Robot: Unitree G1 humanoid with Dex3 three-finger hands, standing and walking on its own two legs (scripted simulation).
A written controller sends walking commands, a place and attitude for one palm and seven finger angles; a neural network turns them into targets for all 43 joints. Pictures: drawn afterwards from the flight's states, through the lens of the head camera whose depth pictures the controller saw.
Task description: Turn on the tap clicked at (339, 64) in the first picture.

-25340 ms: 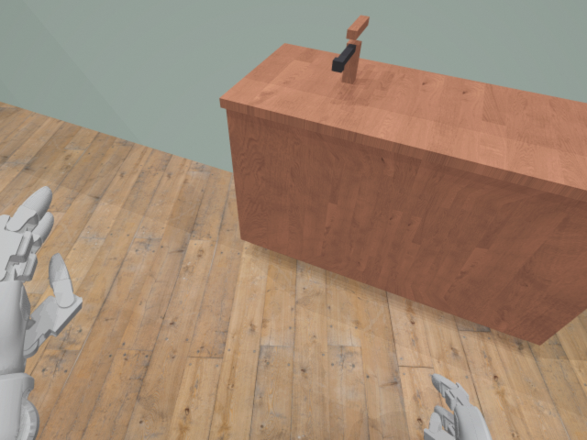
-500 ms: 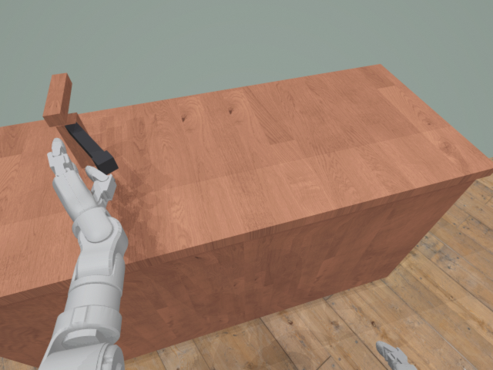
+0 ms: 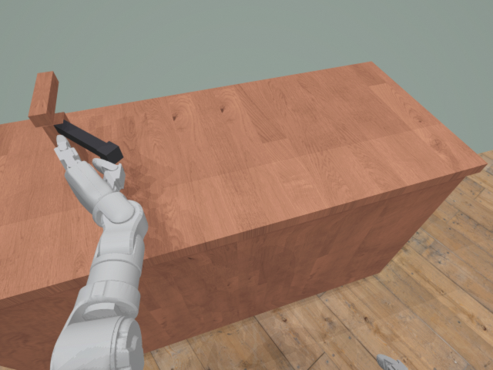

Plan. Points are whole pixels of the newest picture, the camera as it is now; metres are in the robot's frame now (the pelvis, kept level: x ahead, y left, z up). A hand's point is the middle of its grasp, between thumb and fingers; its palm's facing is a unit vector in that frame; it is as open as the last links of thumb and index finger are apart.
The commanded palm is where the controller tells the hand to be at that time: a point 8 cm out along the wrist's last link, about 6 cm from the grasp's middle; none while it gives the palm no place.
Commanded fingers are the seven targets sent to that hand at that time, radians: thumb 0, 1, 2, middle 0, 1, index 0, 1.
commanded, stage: push the lever round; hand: left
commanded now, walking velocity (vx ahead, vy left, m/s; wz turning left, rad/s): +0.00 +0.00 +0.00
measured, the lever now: (110, 153) +0.45 +0.25 +0.10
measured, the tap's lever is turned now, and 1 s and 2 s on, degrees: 40 66 81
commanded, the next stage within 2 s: lift the hand up off the lever in 1.32 s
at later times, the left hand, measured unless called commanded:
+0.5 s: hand (136, 155) +0.46 +0.21 +0.09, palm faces +0.80 -0.60 -0.07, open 7.6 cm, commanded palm +0.40 +0.22 +0.09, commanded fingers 0.00 0.90 0.90 -0.15 -0.15 -0.15 -0.15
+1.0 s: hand (151, 144) +0.49 +0.19 +0.09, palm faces +0.83 -0.54 -0.12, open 8.1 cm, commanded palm +0.44 +0.20 +0.09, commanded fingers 0.00 0.90 0.90 -0.15 -0.15 -0.15 -0.15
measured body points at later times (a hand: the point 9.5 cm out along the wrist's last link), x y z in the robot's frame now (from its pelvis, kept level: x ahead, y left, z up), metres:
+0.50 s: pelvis +0.01 +0.00 -0.01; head +0.06 +0.00 +0.44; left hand +0.42 +0.24 +0.09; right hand +0.07 -0.26 -0.14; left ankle +0.00 +0.14 -0.72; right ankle +0.02 -0.11 -0.72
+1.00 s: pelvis +0.01 -0.01 -0.01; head +0.07 -0.01 +0.43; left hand +0.44 +0.21 +0.10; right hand +0.05 -0.26 -0.15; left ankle +0.00 +0.14 -0.72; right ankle +0.02 -0.11 -0.72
